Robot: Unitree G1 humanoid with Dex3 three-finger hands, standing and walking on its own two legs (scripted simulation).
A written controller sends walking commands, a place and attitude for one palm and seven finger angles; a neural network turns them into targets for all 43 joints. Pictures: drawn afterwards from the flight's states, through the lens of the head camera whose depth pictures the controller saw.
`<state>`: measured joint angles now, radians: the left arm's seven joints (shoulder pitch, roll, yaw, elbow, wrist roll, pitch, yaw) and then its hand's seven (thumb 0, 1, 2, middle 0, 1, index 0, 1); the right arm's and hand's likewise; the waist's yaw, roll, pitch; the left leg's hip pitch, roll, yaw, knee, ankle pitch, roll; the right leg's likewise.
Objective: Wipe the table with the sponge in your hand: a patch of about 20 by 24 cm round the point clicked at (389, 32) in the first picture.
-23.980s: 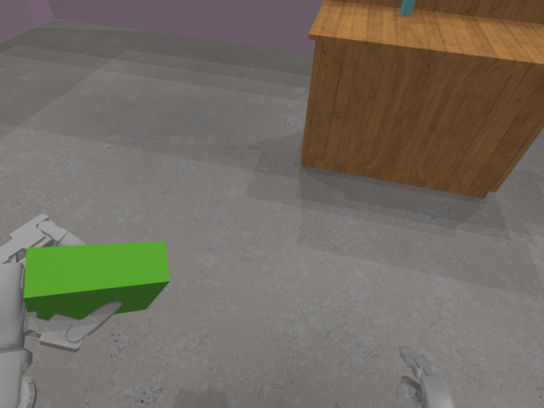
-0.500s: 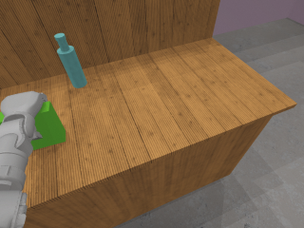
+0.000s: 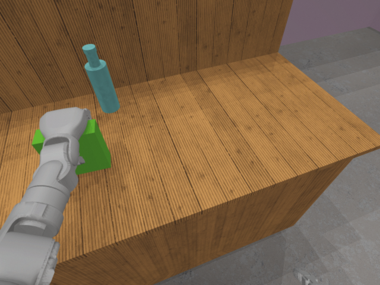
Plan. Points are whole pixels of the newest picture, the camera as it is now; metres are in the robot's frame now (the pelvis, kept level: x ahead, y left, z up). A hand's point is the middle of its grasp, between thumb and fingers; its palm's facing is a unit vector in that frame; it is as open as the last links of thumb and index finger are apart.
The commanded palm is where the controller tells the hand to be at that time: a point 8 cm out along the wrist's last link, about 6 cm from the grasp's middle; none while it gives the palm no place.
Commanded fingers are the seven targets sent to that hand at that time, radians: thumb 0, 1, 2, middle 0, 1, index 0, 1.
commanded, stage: slide across to the middle lane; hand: left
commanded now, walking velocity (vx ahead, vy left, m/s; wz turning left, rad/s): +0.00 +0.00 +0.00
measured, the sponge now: (79, 155) +0.38 +0.31 +0.04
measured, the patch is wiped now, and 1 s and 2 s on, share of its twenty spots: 0.50 0.55 0.60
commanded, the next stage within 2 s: wipe back along the middle lane in 0.20 s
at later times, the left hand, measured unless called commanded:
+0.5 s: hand (93, 139) +0.40 +0.26 +0.08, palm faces -0.04 +0.00 -1.00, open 9.4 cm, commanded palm +0.36 +0.25 +0.13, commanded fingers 0.00 0.10 1.30 -1.20 -1.60 -1.20 -1.60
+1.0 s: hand (92, 161) +0.33 +0.24 +0.08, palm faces +0.03 -0.04 -1.00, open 9.3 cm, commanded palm +0.30 +0.22 +0.12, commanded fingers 0.00 0.10 1.30 -1.20 -1.60 -1.20 -1.60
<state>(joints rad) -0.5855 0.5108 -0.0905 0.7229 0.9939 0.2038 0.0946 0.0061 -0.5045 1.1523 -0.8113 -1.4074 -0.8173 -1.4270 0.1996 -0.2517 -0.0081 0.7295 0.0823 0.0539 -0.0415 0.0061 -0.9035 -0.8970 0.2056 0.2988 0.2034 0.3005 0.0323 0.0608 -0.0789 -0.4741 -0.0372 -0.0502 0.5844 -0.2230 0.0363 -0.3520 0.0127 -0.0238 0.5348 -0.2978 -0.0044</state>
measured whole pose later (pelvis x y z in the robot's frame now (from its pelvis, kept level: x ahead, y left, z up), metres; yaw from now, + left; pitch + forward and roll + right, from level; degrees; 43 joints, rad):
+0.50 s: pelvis +0.03 -0.02 +0.00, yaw +0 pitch +6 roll -1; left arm -0.46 0.45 -0.13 0.56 0.99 0.33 0.08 0.01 -0.48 1.14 -0.79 -1.42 -0.80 -1.44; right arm 0.15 -0.27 0.00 0.70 0.08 0.12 -0.02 0.01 -0.90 -0.90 0.20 0.30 0.20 0.30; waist 0.04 0.08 -0.09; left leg -0.39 -0.02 -0.05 0.54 -0.25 0.02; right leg -0.27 0.03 -0.02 0.49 -0.32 -0.02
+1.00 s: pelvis +0.02 -0.02 +0.01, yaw -1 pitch +2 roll +0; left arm -0.18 0.41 -0.16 0.22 0.97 0.43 0.08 0.04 -0.44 1.11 -0.75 -1.45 -0.78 -1.45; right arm 0.08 -0.27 0.01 0.66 0.09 0.13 -0.01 0.01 -0.91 -0.90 0.20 0.30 0.20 0.30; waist 0.07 0.09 -0.09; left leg -0.32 -0.02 -0.04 0.52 -0.24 0.01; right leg -0.22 0.03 0.00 0.49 -0.31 -0.02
